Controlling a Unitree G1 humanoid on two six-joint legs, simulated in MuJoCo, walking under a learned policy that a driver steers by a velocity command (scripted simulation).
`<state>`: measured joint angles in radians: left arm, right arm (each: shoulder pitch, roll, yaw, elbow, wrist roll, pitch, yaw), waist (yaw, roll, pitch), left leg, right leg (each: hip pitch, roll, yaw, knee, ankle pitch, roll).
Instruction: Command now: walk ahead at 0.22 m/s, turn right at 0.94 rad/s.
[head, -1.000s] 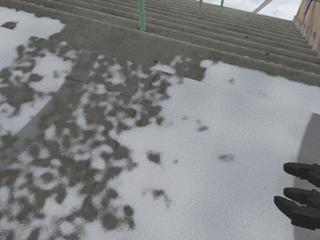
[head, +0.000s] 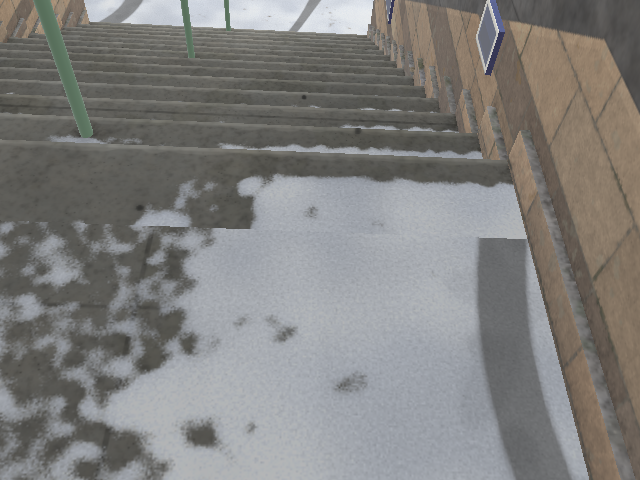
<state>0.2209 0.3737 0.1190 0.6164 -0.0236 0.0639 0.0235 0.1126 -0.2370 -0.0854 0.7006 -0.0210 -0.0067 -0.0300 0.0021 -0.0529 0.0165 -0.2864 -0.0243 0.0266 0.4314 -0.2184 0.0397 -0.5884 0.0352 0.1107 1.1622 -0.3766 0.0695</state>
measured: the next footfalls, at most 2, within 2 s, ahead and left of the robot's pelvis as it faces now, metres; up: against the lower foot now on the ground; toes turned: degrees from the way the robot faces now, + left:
right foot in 0.36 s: +0.16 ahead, -0.21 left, +0.00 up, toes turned -19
left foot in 0.72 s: +0.29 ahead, +0.05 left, +0.00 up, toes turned -23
